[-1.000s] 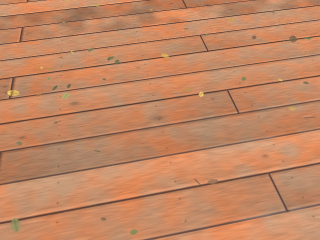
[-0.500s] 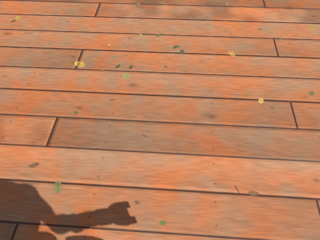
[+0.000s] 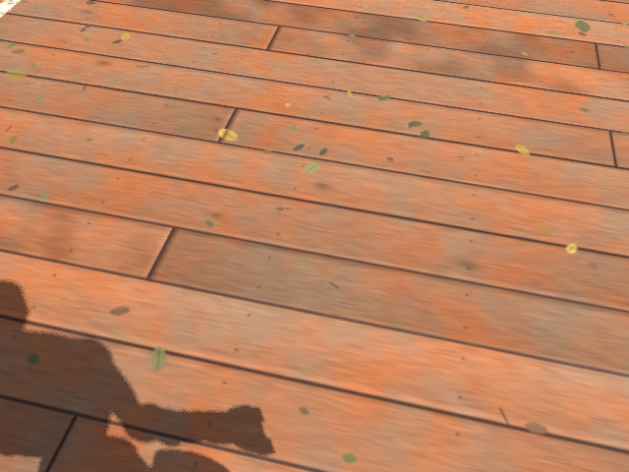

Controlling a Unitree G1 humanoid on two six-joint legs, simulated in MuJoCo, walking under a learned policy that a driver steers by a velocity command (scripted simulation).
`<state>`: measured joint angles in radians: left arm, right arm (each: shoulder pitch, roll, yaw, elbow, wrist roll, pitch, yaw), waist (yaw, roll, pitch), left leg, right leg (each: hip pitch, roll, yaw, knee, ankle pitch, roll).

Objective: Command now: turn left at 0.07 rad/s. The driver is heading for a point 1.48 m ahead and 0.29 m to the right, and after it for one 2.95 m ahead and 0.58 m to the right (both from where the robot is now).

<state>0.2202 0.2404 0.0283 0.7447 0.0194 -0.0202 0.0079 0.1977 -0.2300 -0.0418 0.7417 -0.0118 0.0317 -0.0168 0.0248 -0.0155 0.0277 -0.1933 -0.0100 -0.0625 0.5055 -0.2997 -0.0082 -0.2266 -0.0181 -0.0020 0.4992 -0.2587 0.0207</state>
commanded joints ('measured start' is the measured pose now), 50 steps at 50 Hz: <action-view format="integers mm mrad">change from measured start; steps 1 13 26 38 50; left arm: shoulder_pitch -18 24 269 279 323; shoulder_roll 102 102 191 146 102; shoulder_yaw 30 37 62 25 9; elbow -56 41 112 135 138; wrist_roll -3 -16 -25 -21 -43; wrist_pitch -6 6 -98 -63 -74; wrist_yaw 8 29 -24 7 -9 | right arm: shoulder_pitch -10 23 -39 -278 214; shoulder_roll -115 -122 -143 -54 -200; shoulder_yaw -24 -23 -32 -4 -59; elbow -47 32 -23 -67 58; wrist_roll -1 11 53 32 25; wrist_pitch -26 -31 -107 -123 -123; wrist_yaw -3 -7 -2 52 47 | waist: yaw -7 -19 54 65 -160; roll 94 64 -164 -65 188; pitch -26 -25 50 96 -408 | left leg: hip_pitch -32 -33 -613 -474 643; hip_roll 79 50 11 57 380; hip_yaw -89 -86 -60 108 -716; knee -103 -133 604 143 -206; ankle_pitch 177 -105 -229 363 -159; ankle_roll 48 75 43 1 369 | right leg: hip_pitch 29 26 343 197 -433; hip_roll -24 19 -375 -149 59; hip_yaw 24 -35 677 85 170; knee -39 10 -341 -412 860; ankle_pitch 126 -57 -314 339 -292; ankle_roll -1 11 -301 -184 -59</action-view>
